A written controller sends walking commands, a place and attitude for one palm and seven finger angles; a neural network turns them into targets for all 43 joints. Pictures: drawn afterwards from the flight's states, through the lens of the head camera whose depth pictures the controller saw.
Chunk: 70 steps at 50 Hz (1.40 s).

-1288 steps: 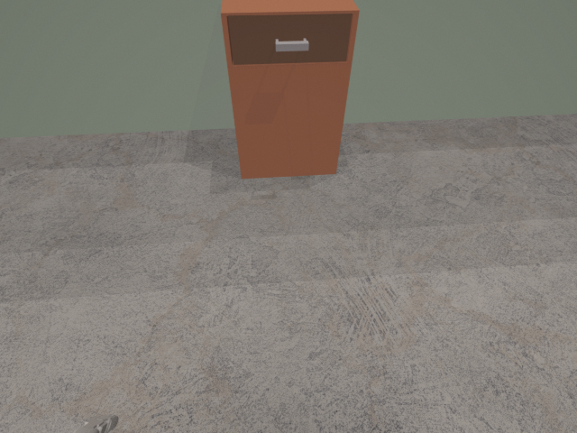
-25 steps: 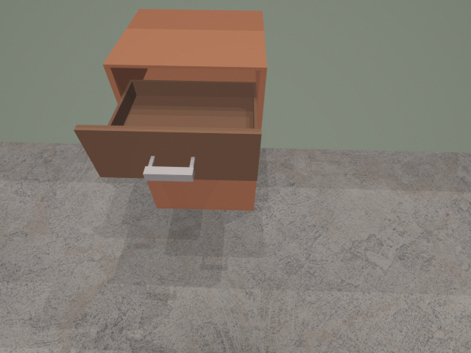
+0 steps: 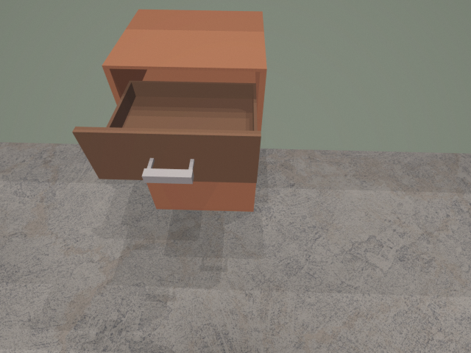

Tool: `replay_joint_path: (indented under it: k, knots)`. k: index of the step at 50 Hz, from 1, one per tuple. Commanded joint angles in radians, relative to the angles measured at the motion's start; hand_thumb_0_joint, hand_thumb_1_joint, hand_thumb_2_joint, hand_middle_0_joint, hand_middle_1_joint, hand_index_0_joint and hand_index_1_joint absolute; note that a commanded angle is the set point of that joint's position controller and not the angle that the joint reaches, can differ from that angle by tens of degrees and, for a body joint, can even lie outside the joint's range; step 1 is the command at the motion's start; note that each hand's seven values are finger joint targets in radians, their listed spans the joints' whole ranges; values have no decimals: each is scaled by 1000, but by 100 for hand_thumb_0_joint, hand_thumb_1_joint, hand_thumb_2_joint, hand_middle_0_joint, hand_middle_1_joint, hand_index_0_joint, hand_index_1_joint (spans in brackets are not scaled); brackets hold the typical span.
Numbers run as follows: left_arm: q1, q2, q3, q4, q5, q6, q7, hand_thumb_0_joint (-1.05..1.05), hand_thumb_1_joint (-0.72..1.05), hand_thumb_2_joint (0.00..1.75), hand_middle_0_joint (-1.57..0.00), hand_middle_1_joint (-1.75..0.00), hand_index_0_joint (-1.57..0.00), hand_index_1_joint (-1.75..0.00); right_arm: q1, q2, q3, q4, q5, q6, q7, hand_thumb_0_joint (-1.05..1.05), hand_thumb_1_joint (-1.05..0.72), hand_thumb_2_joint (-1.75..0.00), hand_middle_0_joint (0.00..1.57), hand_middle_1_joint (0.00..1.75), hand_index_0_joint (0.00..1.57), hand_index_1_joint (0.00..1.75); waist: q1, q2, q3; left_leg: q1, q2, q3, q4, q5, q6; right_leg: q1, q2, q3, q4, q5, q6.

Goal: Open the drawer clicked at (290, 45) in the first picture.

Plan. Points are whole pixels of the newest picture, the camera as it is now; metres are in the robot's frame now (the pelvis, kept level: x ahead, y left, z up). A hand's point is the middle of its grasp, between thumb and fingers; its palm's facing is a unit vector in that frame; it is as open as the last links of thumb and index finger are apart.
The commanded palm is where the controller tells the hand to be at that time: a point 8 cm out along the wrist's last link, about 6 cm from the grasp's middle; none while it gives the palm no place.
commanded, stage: look to check the result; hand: left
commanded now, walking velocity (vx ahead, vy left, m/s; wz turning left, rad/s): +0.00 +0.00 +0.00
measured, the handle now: (170, 169) +0.54 +0.20 -0.08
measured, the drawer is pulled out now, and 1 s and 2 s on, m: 0.30 0.30 0.30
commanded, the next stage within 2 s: come to a stop and stand still in 0.38 s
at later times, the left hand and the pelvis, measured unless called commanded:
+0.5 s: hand out of the picture +0.01 +0.16 -0.17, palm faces +0.05 -0.98 -0.20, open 7.3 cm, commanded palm none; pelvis +0.01 -0.01 +0.00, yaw +0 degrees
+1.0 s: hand out of the picture +0.09 +0.23 -0.17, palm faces +0.02 -0.96 -0.26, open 7.4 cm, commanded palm none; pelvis +0.02 +0.02 -0.01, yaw +0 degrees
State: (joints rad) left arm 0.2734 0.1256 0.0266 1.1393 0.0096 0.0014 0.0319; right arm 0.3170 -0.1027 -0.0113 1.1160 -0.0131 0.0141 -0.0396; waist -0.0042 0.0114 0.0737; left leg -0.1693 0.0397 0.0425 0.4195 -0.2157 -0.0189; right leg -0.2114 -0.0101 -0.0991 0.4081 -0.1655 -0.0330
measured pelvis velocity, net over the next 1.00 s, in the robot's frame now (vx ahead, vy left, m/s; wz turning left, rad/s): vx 0.02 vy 0.02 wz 0.00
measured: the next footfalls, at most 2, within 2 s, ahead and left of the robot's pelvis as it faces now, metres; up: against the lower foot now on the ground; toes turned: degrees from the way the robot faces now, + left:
none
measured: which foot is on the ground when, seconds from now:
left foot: down 0.00-1.00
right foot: down 0.00-1.00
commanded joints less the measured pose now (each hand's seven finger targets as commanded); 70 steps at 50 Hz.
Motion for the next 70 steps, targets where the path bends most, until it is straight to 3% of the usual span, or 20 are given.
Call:
replay_joint_path:
  k: [1,13,17,24,31,32,33,34,35,37,38,40,41,42,45,47,56,63,70]
  knots:
    - [65,110,21,-18,1,-8,2,0,90,90,-20,-30,-20,-30,100,-72,-12,-9,-1,-10,-4,0,-90,-90,20,30,20,30,2,-5,23,-37,47,-56,-84,9,43,-3,-95,108,-124,-94,-22]
    - [66,100,19,-13,1,-9,4,0,90,90,-20,-30,-20,-30,96,-75,-14,-7,0,-13,-9,0,-90,-90,20,30,20,30,1,23,17,-21,58,-57,-93,29,42,6,-90,102,-118,-49,-21]
    - [67,103,19,-12,1,-12,5,0,90,90,-20,-30,-20,-30,88,-79,-14,-8,3,-16,-10,0,-90,-90,20,30,20,30,4,-6,7,-6,62,-58,-91,63,40,20,-89,97,-111,-7,-21]
    - [58,108,20,-14,0,-12,5,0,90,90,-20,-30,-20,-30,83,-79,-13,-3,0,-14,-9,0,-90,-90,20,30,20,30,3,17,18,-10,60,-53,-94,65,37,27,-91,100,-115,2,-21]
    - [43,127,24,-19,0,-15,5,0,90,90,-20,-30,-20,-30,70,-95,-17,-6,1,-15,-8,0,-90,-90,20,30,20,30,2,-10,7,-4,60,-51,-92,79,34,39,-97,101,-115,32,-22]
    - [24,309,2,-128,16,-38,11,0,90,90,-20,-30,-20,-30,-3,-254,-35,-117,-18,-21,9,0,-90,-90,20,30,20,30,-15,-96,51,-41,23,-86,-34,100,25,18,-83,147,-53,50,-8]
    - [33,245,29,-137,9,-48,10,0,90,90,-20,-30,-20,-30,10,-236,-52,-137,-15,-46,5,0,-90,-90,20,30,20,30,-3,-17,-165,-28,45,-60,40,22,28,75,-154,186,-25,-7,-20]
    - [20,244,25,-157,9,-47,10,0,90,90,-20,-30,-20,-30,20,-200,-49,-134,-13,-44,2,0,-90,-90,20,30,20,30,-12,-4,-231,-39,18,-47,81,-2,30,107,-177,217,-45,-10,-41]
    - [23,226,26,-166,11,-43,9,0,90,90,-20,-30,-20,-30,23,-174,-47,-133,-13,-36,2,0,-90,-90,20,30,20,30,-12,-55,-206,-66,2,-36,110,-57,27,67,-194,240,-88,-133,-48]
    - [18,219,19,-179,13,-37,12,0,90,90,-20,-30,-20,-30,16,-165,-39,-146,-14,-26,11,0,-90,-90,20,30,20,30,-11,-156,-83,-109,1,-34,143,-75,35,-24,-205,263,-141,-193,-63]
    - [7,227,24,-184,14,-38,12,0,90,90,-20,-30,-20,-30,16,-180,-44,-146,-11,-27,12,0,-90,-90,20,30,20,30,-17,-138,-35,-103,13,-38,141,-60,40,-78,-206,251,-144,-226,-68]
    - [-18,250,31,-197,12,-39,8,0,90,90,-20,-30,-20,-30,18,-208,-46,-146,-7,-35,12,0,-90,-90,20,30,20,30,-24,-65,-9,-81,27,-50,89,2,44,-100,-172,203,-104,-167,-61]
    - [-22,257,31,-198,10,-40,6,0,90,90,-20,-30,-20,-30,9,-223,-47,-145,-7,-40,11,0,-90,-90,20,30,20,30,-19,-25,-6,-80,35,-60,60,26,46,-90,-151,178,-77,-128,-52]
    - [-5,232,22,-194,10,-35,6,0,90,90,-20,-30,-20,-30,5,-202,-36,-142,-8,-42,13,0,-90,-90,20,30,20,30,-9,-20,-15,-77,44,-58,34,66,47,-55,-128,153,-48,-49,-39]
    - [-9,251,18,-193,5,-32,1,0,90,90,-20,-30,-20,-30,-43,-253,-32,-154,-7,-49,12,0,-90,-90,20,30,20,30,7,57,-42,-94,68,-92,-6,159,53,26,-107,115,15,77,-17]
    - [-10,242,10,-193,4,-26,-1,0,90,90,-20,-30,-20,-30,-67,-255,-25,-158,-7,-49,13,0,-90,-90,20,30,20,30,15,32,-46,-92,75,-91,-18,192,53,49,-104,105,19,105,-8]
    - [-35,247,-7,-174,4,-18,-7,0,90,90,-20,-30,-20,-30,-116,-276,-17,-141,-6,-39,23,0,-90,-90,20,30,20,30,9,8,-39,-72,71,-99,-85,60,48,43,-113,114,-35,14,16]
    - [11,201,-21,-135,5,-16,-1,0,90,90,-20,-30,-20,-30,-96,-235,-8,-96,-1,-35,25,0,-90,-90,20,30,20,30,8,-29,-35,-59,68,-99,-113,28,46,42,-113,112,-53,7,32]
    - [72,159,-27,-88,3,-22,6,0,90,90,-20,-30,-20,-30,-57,-191,-6,-41,4,-34,22,0,-90,-90,20,30,20,30,6,-22,-23,-48,61,-89,-116,31,44,38,-118,113,-62,16,33]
